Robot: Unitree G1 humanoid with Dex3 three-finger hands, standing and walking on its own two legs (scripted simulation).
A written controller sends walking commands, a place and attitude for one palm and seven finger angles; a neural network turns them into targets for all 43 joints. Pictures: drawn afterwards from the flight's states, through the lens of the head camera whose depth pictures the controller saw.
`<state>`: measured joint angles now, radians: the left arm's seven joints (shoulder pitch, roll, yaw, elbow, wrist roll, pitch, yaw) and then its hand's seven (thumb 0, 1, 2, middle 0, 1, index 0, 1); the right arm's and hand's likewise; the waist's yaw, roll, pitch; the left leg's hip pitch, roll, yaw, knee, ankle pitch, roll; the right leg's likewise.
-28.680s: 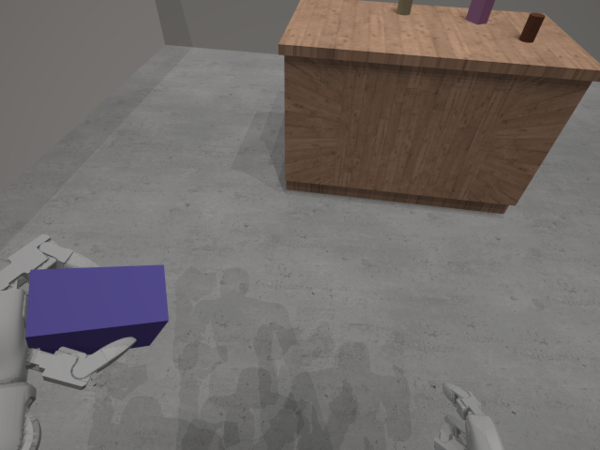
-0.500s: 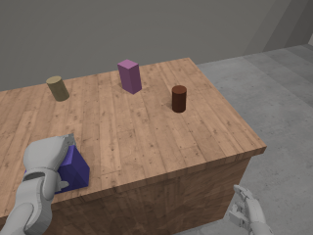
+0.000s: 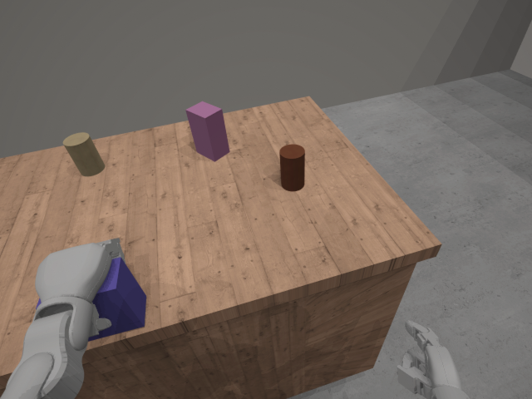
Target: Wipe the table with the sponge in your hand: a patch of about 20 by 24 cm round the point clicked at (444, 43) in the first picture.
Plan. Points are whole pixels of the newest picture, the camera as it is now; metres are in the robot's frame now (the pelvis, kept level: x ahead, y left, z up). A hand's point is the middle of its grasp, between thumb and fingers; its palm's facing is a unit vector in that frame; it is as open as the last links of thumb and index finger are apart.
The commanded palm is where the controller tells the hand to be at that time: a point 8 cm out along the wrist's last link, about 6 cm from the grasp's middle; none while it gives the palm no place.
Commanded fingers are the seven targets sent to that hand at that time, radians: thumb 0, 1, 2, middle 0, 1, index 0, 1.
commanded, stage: lower the sponge onto the table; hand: left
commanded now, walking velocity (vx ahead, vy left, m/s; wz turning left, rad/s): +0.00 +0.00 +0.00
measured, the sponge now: (103, 307) +0.22 +0.31 +0.03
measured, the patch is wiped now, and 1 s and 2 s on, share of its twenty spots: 0.00 0.25 0.35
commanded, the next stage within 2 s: wipe forward along the first lane in 0.08 s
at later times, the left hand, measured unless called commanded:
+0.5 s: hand (94, 275) +0.25 +0.32 +0.07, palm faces -0.03 -0.01 -1.00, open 9.8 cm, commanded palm +0.24 +0.31 +0.11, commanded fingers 0.00 0.10 1.30 -1.20 -1.60 -1.20 -1.60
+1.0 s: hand (99, 253) +0.29 +0.34 +0.07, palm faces -0.07 +0.02 -1.00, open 9.8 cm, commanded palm +0.28 +0.33 +0.10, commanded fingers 0.00 0.10 1.30 -1.20 -1.60 -1.20 -1.60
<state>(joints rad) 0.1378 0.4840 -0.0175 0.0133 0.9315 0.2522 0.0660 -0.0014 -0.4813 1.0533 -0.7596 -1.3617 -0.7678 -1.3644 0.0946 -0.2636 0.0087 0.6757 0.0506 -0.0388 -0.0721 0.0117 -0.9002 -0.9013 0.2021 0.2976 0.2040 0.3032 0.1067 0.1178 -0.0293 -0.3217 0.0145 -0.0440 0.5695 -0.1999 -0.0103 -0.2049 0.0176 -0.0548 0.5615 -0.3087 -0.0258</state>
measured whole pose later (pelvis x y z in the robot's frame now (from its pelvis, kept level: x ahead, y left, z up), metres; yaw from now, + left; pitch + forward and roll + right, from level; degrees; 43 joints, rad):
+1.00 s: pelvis +0.00 +0.00 -0.01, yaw +0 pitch +3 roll -1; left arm -0.21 0.54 0.03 0.46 0.97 0.16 0.06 0.01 -0.52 1.09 -0.79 -1.34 -0.79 -1.35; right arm 0.19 -0.30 -0.02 0.70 0.09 0.03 -0.08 0.01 -0.90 -0.90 0.20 0.30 0.20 0.30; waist 0.06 0.12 -0.08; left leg -0.48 0.02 -0.06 0.65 -0.22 0.00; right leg -0.36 0.02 -0.07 0.64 -0.33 -0.03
